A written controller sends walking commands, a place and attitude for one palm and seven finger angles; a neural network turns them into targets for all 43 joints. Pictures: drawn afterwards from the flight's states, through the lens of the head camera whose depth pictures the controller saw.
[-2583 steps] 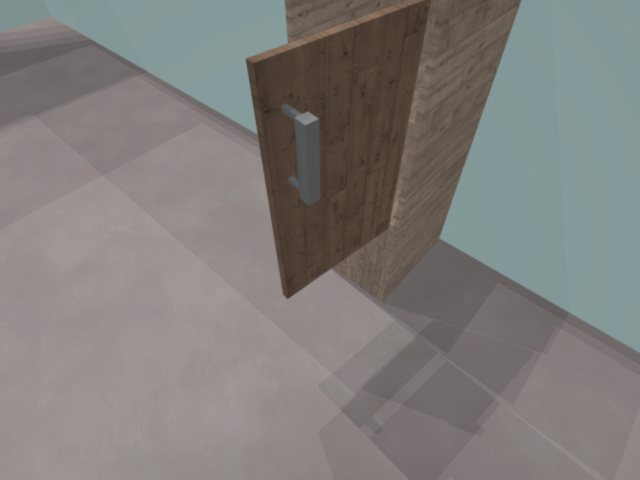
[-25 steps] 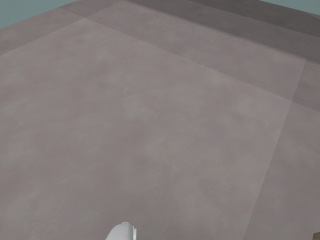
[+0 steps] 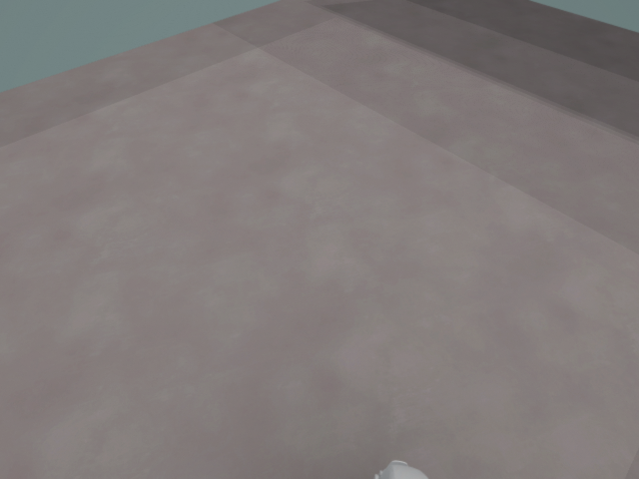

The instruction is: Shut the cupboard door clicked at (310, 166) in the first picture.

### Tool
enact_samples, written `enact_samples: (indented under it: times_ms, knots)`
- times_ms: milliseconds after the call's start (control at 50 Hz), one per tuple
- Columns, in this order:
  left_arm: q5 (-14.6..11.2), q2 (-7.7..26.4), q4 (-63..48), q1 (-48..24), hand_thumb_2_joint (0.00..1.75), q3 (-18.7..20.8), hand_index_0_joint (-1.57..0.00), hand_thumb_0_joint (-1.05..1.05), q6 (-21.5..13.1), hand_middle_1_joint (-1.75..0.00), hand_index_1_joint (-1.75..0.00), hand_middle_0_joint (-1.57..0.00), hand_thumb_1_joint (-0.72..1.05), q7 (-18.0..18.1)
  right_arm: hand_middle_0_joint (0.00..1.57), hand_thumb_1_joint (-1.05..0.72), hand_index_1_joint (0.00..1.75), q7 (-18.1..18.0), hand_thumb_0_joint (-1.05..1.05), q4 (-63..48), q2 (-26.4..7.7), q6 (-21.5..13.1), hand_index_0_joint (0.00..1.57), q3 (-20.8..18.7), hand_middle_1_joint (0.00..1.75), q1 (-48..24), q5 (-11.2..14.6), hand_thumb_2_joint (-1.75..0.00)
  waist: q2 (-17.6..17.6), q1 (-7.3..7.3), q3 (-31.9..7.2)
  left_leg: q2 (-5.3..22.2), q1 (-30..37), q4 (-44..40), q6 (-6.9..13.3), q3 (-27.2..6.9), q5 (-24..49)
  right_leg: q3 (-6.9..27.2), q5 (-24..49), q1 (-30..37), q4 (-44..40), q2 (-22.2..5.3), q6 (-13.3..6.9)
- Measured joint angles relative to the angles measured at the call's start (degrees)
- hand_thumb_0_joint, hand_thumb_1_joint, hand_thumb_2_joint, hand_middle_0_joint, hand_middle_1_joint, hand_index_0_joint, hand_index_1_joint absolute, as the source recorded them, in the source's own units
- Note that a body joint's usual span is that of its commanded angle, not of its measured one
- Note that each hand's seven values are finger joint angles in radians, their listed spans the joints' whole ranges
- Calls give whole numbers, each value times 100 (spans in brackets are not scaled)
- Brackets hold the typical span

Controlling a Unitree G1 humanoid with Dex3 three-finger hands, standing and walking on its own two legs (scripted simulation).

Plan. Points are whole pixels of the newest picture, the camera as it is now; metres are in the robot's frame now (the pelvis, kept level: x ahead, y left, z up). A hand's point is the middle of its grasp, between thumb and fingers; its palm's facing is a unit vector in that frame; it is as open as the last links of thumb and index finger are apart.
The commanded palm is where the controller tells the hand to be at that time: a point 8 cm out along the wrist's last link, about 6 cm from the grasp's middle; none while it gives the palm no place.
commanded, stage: turn to face it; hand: left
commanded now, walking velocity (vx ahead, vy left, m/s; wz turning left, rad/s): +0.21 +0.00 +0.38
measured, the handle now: out of the picture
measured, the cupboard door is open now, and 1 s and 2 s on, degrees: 18 18 18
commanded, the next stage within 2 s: none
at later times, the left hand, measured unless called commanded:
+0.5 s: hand (220, 443) +0.20 +0.17 -0.19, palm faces -0.07 -0.98 -0.16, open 7.3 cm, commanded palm none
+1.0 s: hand (271, 320) +0.40 +0.11 -0.17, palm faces -0.45 -0.85 -0.26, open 7.4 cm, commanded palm none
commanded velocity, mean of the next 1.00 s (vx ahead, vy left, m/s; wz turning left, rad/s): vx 0.00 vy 0.00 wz -0.59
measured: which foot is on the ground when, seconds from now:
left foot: down 0.00-0.08, up 0.10-0.44, down 0.46-0.82, up 0.84-1.00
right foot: up 0.00-0.06, down 0.08-0.46, up 0.48-0.80, down 0.82-1.00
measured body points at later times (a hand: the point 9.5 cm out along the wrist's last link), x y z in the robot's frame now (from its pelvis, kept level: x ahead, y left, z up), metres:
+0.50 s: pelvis +0.16 -0.01 -0.01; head +0.20 +0.01 +0.44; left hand +0.21 +0.22 -0.18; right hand +0.22 -0.25 -0.15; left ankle +0.21 +0.09 -0.74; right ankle +0.12 -0.12 -0.73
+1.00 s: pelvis +0.22 -0.03 -0.01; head +0.26 -0.05 +0.44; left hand +0.43 +0.15 -0.15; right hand +0.15 -0.31 -0.15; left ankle +0.26 +0.08 -0.69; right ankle +0.16 -0.15 -0.74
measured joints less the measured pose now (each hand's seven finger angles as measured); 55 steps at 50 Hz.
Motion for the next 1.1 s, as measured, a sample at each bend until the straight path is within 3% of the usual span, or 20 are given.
enact_samples:
  times_ms: [80, 120, 160, 200, 320, 420, 440, 460, 500, 560, 600, 720, 820, 880, 940, 1020, 1100]
  knots:
    - [10, -53, -58, -54, 90, -30, -20, 1, -155, -30, -30, -20, 91, -3, 20, -92, 30, 10, 0, 244, 8, 64, 21, -13, 30, 309, 29, -90, 26, -53, -20, 49, 123, 665, -120, -56, -710, -97, 131, 628, -899, 214, -106]
    - [5, -177, 2, -102, 90, -56, -20, 1, -256, -30, -30, -20, 91, 60, 20, -91, 30, 4, 0, 380, -58, 139, 21, -39, 30, 255, 51, -90, 209, -20, 73, 133, -303, 1973, -32, -161, -1259, -195, -157, 666, -630, 366, -302]
    - [-23, -273, 78, -41, 90, -84, -20, 0, -267, -30, -30, -20, 91, 137, 20, -91, 30, -10, 1, 450, -83, 185, 20, -51, 30, 119, 47, -90, 210, 20, 121, 109, -848, 3242, -34, -142, -1345, -187, -226, 846, -764, 451, -416]
    - [-58, -343, 187, 60, 90, -30, -20, 0, -236, -30, -30, -20, 92, 260, 20, -91, 30, -27, 1, 415, -90, 170, 20, -51, 30, -23, 44, -90, 180, 27, 110, 195, -1268, 3660, -106, -39, -1115, -150, -99, 1083, -1155, 532, -438]
    - [-56, -223, 461, 340, 90, 13, -21, 0, -112, -30, -30, -20, 94, 269, 20, -91, 30, -69, 1, 61, 25, 175, 20, -19, 30, -508, 66, -90, 26, 73, 65, 381, -1727, 2554, -370, 108, -694, 117, 19, 1476, -1798, 706, -452]
    - [-81, -211, 529, 474, 90, 57, -21, 0, 98, -30, -30, -20, 92, 225, 20, -91, 30, -93, 0, -196, 102, 184, 20, 21, 30, -860, 88, -90, -27, 168, 114, 336, -1441, 1387, -440, 20, -86, 432, -296, 1575, -1511, 862, -342]
    - [-94, -214, 517, 506, 90, 66, -21, 0, 142, -30, -30, -20, 92, 218, 20, -90, 30, -98, 0, -251, 92, 154, 20, 38, 30, -872, 85, -90, 1, 176, 88, 363, -1280, 1028, -417, 7, 158, 479, -417, 1549, -1354, 920, -307]
    - [-108, -206, 496, 525, 90, 74, -21, 1, 183, -30, -30, -20, 92, 209, 20, -90, 30, -107, 0, -297, 86, 117, 20, 42, 30, -876, 71, -90, 17, 172, 53, 392, -1218, 908, -229, 10, 320, 521, -564, 1475, -1135, 969, -272]
    - [-120, -130, 463, 442, 90, 97, -20, 1, 273, -30, -30, -20, 91, 198, 20, -90, 30, -129, 0, -359, 132, 103, 20, 73, 30, -911, 12, -90, -103, 207, 75, 400, -1208, 1132, -45, 182, 100, 519, -1429, 1157, -222, 917, -218]
    - [-94, -24, 357, 247, 90, 139, -20, 1, 367, -30, -30, -20, 91, 133, 20, -90, 30, -149, 0, -463, 138, 137, 21, 123, 30, -881, -29, -90, -127, 223, 117, 504, -988, 987, -38, 396, -46, 296, -1794, 601, 1240, 794, -94]
    - [-90, 41, 231, 110, 90, 162, -20, 1, 397, -30, -30, -20, 91, 87, 20, -90, 30, -157, 0, -489, 106, 171, 21, 130, 30, -845, -40, -90, -85, 224, 142, 591, -826, 790, -65, 512, -1, 143, -1708, 409, 1551, 664, -15]
    - [-66, 203, -111, -231, 90, 177, -20, 1, 413, -30, -30, -20, 91, 35, 20, -90, 30, -126, 0, -500, -91, 236, 21, 25, 30, -694, -37, -90, 123, 103, 196, 893, -534, 653, -151, 878, -120, -83, -1305, 537, 607, 457, 44]
    - [-35, 370, -354, -362, 90, 133, -20, 1, 286, -30, -30, -20, 91, 8, 20, -90, 30, -66, 0, -495, -319, 338, 21, -100, 30, -438, 13, -90, 170, 2, 167, 1105, -612, 1400, -348, 1173, -652, -165, -277, 1204, -914, 449, -155]
    - [-43, 290, -375, -423, 90, 74, -20, 1, 156, -30, -30, -20, 91, 98, 20, -90, 30, -86, 0, -436, -553, 528, 21, -171, 30, -513, 55, -90, 343, 7, 250, 921, -1248, 3006, -488, 517, -1556, -31, -625, 1083, -643, 573, -193]
    - [-43, 251, -375, -339, 90, 28, -20, 1, 197, -30, -30, -20, 91, 169, 20, -90, 30, -98, 1, -469, -617, 575, 20, -173, 30, -637, 78, -90, 270, 1, 300, 665, -1766, 3917, -566, 183, -1431, 199, -529, 1142, -813, 611, -155]
    - [-12, 251, -292, -216, 90, -9, -20, 1, 309, -30, -30, -20, 90, 157, 20, -91, 30, -51, 1, -645, -544, 504, 20, -130, 30, -686, 90, -90, 55, -9, 249, 552, -1838, 3199, -602, 107, -1095, 485, -420, 1208, -1042, 610, -96]
    - [-53, 246, -243, -104, 90, -2, -21, 1, 401, -30, -30, -20, 90, 116, 20, -90, 30, -50, 0, -807, -468, 334, 20, -42, 30, -622, 94, -90, -76, 1, 154, 484, -1313, 1400, -518, 60, -272, 767, -563, 1071, -812, 680, 60]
